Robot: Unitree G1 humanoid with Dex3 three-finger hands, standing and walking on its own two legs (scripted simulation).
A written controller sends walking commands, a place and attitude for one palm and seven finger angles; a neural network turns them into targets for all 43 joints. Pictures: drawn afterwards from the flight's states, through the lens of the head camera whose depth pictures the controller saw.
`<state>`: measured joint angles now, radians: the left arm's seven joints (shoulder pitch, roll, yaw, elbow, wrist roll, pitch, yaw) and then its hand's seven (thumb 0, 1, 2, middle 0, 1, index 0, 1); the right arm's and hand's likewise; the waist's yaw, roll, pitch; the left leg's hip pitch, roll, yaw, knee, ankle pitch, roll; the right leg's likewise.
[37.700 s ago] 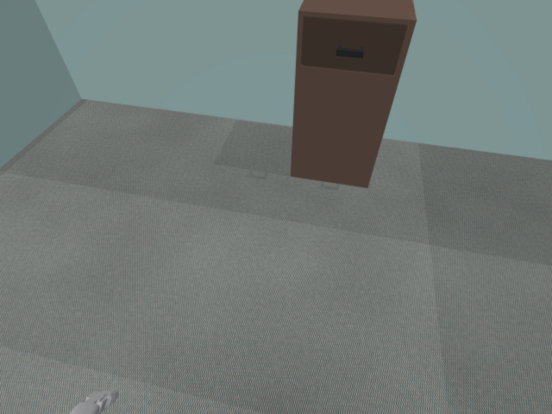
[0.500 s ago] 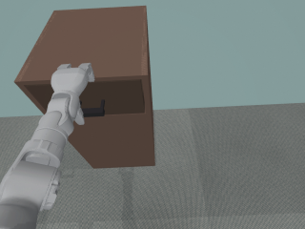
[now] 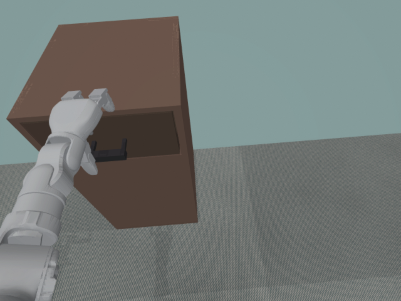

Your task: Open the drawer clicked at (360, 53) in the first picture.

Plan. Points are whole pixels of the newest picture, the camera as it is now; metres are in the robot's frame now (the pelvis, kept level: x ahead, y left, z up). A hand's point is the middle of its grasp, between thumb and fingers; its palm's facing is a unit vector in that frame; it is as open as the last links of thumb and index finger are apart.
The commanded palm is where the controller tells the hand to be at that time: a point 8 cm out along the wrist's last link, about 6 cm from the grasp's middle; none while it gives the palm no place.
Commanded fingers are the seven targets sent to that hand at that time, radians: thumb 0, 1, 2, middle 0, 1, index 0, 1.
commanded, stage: draw the hand back to the body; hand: left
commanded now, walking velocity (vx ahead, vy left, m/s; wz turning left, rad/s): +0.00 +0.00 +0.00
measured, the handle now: (108, 149) +0.49 +0.26 -0.05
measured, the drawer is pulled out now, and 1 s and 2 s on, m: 0.00 0.00 0.00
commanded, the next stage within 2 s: step back with the hand held close in 1.40 s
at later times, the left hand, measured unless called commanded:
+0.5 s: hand (55, 181) +0.30 +0.25 +0.12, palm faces +0.19 -0.67 -0.71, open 13.8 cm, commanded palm +0.26 +0.28 +0.17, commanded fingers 0.00 -0.29 0.39 -0.28 -1.07 -0.28 -1.07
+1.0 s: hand (13, 241) +0.19 +0.24 +0.16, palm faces +0.38 -0.85 -0.38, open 10.4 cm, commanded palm +0.14 +0.28 +0.18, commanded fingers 0.00 0.58 0.76 -0.22 -0.50 -0.22 -0.50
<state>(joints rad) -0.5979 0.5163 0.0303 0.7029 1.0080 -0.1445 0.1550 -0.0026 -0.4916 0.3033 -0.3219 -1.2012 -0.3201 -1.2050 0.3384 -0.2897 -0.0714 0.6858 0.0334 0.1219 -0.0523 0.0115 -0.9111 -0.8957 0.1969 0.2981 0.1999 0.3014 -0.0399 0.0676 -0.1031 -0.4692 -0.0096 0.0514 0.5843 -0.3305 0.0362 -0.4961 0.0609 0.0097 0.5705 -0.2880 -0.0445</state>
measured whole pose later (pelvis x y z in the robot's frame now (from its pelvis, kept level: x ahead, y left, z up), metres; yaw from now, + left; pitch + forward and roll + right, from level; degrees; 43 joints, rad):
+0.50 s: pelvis -0.01 +0.01 +0.01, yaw +3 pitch +0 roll +0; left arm -0.17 0.40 0.04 0.14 0.33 -0.04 0.05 -0.01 -0.48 0.31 -0.32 -1.19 -0.32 -1.19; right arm 0.09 -0.24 0.02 0.57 0.05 0.05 -0.07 0.01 -0.91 -0.90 0.20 0.30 0.20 0.30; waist 0.08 0.08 0.02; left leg -0.18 -0.04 0.01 0.45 -0.27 0.05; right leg -0.19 0.03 -0.03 0.44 -0.25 -0.03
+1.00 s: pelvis +0.00 +0.00 +0.02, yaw +2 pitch -3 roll +0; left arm 0.44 0.32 0.26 -0.38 -0.07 -0.09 0.07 0.00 0.24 0.62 -0.26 -0.72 -0.25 -0.72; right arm 0.21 -0.25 0.01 0.65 0.00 -0.08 -0.06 0.02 -0.91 -0.90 0.20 0.30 0.20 0.30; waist 0.05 0.07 0.02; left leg -0.06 -0.02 0.01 0.35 -0.24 0.03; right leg -0.06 0.06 -0.02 0.31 -0.20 -0.05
